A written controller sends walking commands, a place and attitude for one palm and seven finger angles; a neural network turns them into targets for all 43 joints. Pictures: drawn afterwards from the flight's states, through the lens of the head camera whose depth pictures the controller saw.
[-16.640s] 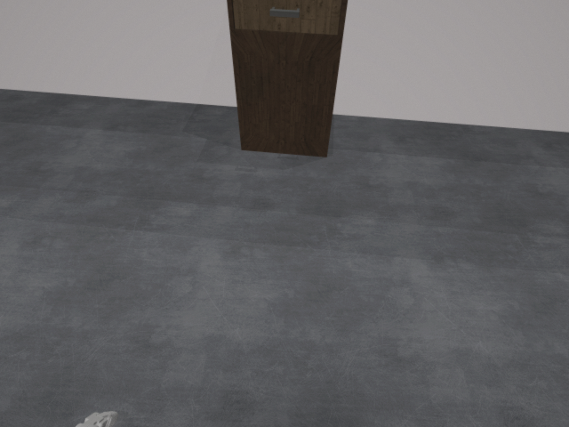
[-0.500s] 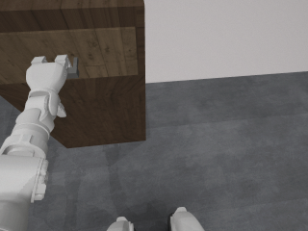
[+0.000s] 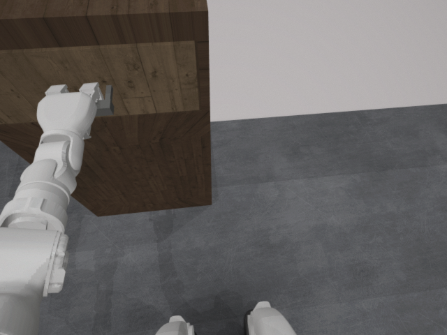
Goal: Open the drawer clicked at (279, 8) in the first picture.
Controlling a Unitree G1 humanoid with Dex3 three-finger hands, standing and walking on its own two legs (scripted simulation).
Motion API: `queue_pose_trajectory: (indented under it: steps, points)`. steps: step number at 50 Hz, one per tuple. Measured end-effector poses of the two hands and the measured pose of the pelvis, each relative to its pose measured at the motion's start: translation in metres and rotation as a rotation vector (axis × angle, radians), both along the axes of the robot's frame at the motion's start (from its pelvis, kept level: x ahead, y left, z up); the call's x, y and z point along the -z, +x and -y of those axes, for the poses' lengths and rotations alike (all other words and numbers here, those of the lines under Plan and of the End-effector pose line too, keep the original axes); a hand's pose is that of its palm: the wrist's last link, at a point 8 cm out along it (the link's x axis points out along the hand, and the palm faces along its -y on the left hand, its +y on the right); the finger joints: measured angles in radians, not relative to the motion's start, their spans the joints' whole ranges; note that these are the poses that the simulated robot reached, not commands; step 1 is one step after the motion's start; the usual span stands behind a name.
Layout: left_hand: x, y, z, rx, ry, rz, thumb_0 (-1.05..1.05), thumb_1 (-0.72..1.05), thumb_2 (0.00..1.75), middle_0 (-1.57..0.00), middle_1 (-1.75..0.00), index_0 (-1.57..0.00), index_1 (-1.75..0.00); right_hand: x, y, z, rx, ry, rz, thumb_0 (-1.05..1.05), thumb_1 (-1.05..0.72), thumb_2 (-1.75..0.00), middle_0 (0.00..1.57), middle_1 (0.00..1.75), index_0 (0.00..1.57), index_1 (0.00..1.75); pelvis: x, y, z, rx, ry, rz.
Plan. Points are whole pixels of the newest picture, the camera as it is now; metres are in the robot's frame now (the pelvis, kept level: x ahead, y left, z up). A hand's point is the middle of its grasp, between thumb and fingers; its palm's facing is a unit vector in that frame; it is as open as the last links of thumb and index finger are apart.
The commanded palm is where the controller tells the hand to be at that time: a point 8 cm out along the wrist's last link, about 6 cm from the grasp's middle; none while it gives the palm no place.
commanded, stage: close the thumb around the handle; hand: left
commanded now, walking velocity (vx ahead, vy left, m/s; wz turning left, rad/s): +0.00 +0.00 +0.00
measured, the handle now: (80, 100) +0.55 +0.25 +0.04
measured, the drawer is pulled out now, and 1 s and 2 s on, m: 0.00 0.10 0.21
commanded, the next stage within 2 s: pull the drawer open in 0.02 s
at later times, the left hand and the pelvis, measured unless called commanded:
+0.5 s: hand (80, 147) +0.46 +0.24 +0.02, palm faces -0.04 -0.04 -1.00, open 5.6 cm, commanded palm +0.42 +0.24 +0.07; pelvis +0.01 +0.00 +0.01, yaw -1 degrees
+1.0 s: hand (76, 178) +0.39 +0.24 +0.01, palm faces -0.02 -0.02 -1.00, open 5.6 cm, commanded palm +0.36 +0.24 +0.07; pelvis +0.00 -0.01 +0.02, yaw +0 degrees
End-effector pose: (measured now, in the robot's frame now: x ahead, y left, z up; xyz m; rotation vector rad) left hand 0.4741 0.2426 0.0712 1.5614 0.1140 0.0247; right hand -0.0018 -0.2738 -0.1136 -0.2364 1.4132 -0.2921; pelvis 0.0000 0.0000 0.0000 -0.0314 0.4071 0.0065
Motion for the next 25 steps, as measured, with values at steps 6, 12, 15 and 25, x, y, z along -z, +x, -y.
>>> queue_pose_trajectory:
  steps: [6, 12, 15, 25]
  points:
    - [0.000, 0.000, 0.000, -0.001, 0.000, -0.006, 0.00, 0.72, 0.80, -0.36, -1.34, -0.39, -1.35, -0.001, 0.001, -0.001, 0.002, 0.000, 0.004, 0.00, -0.90, -0.90, 0.20, 0.30, 0.20, 0.30, -0.001, 0.000, -0.001, 0.000, -0.001, 0.002]
    - [0.000, -0.002, 0.000, -0.001, -0.005, -0.007, 0.00, 0.73, 0.79, -0.35, -1.35, -0.39, -1.35, -0.002, 0.001, -0.002, 0.012, 0.003, 0.006, 0.00, -0.90, -0.90, 0.20, 0.30, 0.20, 0.30, -0.002, 0.002, -0.002, 0.007, -0.001, 0.007]
    - [0.000, -0.007, 0.000, 0.001, -0.011, -0.003, 0.00, 0.73, 0.79, -0.34, -1.35, -0.38, -1.35, -0.003, 0.003, -0.004, 0.016, 0.011, 0.010, 0.00, -0.90, -0.90, 0.20, 0.30, 0.20, 0.30, -0.004, 0.005, -0.003, 0.012, -0.001, 0.012]
    - [0.001, -0.037, 0.000, 0.018, -0.027, 0.019, 0.00, 0.74, 0.79, -0.32, -1.35, -0.38, -1.35, -0.004, 0.031, -0.010, 0.005, 0.041, 0.068, 0.01, -0.90, -0.90, 0.20, 0.30, 0.20, 0.30, -0.011, 0.013, -0.005, 0.016, 0.001, 0.048]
